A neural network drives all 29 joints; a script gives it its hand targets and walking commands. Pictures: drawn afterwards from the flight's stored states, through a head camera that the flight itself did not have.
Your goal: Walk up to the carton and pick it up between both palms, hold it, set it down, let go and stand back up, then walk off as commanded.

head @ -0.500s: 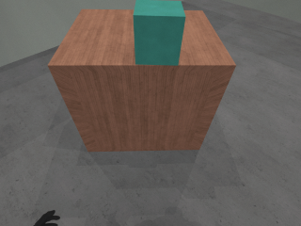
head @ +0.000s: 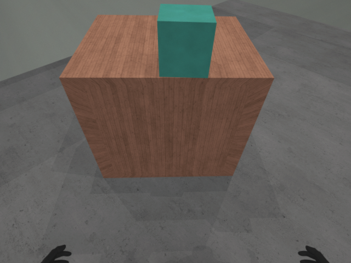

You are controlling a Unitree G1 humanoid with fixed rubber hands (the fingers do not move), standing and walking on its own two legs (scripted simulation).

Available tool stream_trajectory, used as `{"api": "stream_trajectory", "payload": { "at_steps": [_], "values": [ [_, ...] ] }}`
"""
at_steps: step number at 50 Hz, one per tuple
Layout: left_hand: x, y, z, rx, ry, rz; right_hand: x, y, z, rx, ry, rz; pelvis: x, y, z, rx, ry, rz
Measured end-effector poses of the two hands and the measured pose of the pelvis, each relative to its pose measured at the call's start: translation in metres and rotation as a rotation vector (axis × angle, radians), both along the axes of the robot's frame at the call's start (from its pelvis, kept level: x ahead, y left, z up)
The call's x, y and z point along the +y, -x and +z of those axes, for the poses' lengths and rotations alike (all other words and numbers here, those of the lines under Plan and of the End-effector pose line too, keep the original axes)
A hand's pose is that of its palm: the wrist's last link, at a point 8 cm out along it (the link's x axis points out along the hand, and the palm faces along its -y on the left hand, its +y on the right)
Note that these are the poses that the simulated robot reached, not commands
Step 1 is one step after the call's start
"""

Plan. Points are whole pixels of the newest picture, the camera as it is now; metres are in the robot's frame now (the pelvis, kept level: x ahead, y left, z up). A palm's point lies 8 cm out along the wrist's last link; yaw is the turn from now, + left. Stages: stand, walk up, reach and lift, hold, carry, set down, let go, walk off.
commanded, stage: stand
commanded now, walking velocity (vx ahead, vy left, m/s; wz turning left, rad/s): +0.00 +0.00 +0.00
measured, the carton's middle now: (184, 41) +0.86 +0.00 +0.11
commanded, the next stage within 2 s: none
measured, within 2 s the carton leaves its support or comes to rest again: neither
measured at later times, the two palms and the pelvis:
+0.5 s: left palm out of the picture +0.13 +0.31 -0.09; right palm out of the picture +0.14 -0.32 -0.06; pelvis +0.02 +0.00 +0.01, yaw +0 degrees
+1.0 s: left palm out of the picture +0.12 +0.32 -0.10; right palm out of the picture +0.15 -0.32 -0.06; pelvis +0.02 +0.00 +0.01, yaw +0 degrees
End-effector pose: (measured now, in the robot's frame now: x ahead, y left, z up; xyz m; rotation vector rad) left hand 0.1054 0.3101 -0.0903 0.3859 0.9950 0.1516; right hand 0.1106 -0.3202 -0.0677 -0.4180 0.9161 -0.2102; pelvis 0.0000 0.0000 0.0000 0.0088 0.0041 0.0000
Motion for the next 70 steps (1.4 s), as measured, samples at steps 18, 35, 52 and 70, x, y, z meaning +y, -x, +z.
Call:
{"api": "stream_trajectory", "payload": {
  "at_steps": [18, 35, 52, 70],
  "values": [
    [0.0, -0.013, -0.003, 0.049, 0.001, 0.006, 0.0, -0.026, 0.007, -0.022, -0.002, 0.008, -0.001, -0.014, 0.005, 0.005, -0.001, 0.0],
    [0.004, -0.021, -0.003, 0.075, 0.005, 0.02, 0.001, -0.039, 0.012, -0.019, 0.002, 0.0, 0.002, -0.022, 0.009, 0.004, 0.003, -0.001],
    [0.005, -0.013, -0.005, 0.105, 0.005, 0.033, 0.0, -0.038, 0.012, -0.003, 0.003, -0.009, 0.002, -0.021, 0.011, 0.003, 0.004, -0.001],
    [0.006, -0.011, -0.006, 0.12, 0.004, 0.037, -0.001, -0.035, 0.01, 0.014, 0.003, -0.016, 0.002, -0.022, 0.011, 0.005, 0.004, -0.001]
  ]
}}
